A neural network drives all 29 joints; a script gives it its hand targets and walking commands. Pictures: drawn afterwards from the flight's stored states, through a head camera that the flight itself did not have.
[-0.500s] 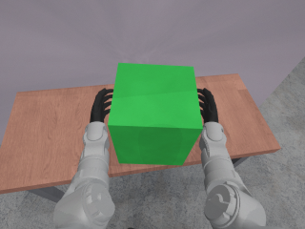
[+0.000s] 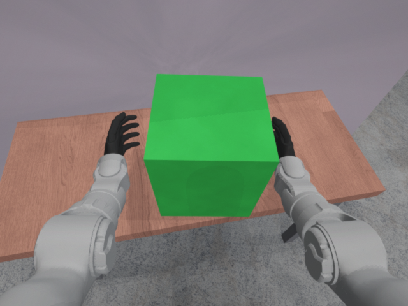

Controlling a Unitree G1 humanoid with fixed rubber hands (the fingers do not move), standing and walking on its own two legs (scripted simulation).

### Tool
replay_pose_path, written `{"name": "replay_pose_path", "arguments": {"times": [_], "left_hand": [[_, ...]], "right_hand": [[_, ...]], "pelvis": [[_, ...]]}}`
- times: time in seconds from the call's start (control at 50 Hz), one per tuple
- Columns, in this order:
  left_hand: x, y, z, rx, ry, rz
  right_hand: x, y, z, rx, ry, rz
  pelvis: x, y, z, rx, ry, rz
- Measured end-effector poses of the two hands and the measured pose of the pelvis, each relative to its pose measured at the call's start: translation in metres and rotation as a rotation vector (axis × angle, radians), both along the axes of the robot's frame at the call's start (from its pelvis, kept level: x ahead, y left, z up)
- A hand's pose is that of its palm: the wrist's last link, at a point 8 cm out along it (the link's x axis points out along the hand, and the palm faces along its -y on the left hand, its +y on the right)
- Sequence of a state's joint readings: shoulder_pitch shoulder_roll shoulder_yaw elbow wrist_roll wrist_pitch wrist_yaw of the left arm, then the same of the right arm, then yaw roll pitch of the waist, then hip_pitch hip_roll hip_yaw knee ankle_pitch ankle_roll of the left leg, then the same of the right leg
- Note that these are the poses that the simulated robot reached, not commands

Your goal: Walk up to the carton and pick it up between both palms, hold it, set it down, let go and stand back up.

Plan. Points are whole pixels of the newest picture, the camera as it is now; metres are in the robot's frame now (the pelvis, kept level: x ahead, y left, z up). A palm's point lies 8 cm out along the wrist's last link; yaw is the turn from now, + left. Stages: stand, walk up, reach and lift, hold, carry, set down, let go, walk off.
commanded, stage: set down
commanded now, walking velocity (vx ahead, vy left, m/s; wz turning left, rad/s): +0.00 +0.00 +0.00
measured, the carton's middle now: (207, 152) +0.45 +0.03 +0.01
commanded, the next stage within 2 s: none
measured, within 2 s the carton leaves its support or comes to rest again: neither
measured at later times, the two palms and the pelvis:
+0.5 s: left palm (89, 135) +0.42 +0.26 +0.08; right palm (313, 128) +0.46 -0.17 +0.09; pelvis -0.02 -0.01 +0.00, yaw +1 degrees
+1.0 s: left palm (62, 97) +0.42 +0.27 +0.17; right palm (332, 94) +0.46 -0.17 +0.17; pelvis -0.01 -0.01 +0.03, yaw +3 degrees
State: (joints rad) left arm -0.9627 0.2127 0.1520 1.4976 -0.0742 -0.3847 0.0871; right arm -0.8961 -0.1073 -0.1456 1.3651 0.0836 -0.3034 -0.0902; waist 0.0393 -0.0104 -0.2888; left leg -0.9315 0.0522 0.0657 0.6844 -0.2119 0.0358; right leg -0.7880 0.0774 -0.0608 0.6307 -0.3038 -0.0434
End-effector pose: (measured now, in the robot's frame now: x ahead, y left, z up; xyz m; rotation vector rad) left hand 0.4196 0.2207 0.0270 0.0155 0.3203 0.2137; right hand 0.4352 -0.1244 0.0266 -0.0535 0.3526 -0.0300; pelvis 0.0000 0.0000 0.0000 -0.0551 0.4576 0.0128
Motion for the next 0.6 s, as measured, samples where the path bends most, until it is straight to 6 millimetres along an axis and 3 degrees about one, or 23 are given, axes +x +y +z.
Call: {"name": "replay_pose_path", "arguments": {"times": [0.12, 0.24, 0.44, 0.6], "left_hand": [[0.003, 0.027, 0.007, 0.043, -0.013, 0.019], [-0.001, 0.041, 0.015, 0.056, -0.027, 0.017], [-0.003, 0.04, 0.037, 0.031, -0.051, 0.0], [0.007, 0.033, 0.081, 0.016, -0.095, -0.009]], "right_hand": [[0.018, -0.014, 0.008, -0.004, -0.052, -0.012], [0.029, -0.034, 0.024, -0.005, -0.091, -0.019], [0.026, -0.046, 0.047, 0.016, -0.086, 0.013], [0.027, -0.042, 0.086, 0.028, -0.114, 0.02]], "pelvis": [[-0.004, 0.001, -0.008, -0.006, 0.032, 0.015], [-0.008, 0.0, -0.009, -0.005, 0.035, 0.017], [-0.015, -0.006, -0.002, 0.009, 0.015, 0.017], [-0.016, -0.01, 0.006, 0.018, -0.029, 0.021]]}}
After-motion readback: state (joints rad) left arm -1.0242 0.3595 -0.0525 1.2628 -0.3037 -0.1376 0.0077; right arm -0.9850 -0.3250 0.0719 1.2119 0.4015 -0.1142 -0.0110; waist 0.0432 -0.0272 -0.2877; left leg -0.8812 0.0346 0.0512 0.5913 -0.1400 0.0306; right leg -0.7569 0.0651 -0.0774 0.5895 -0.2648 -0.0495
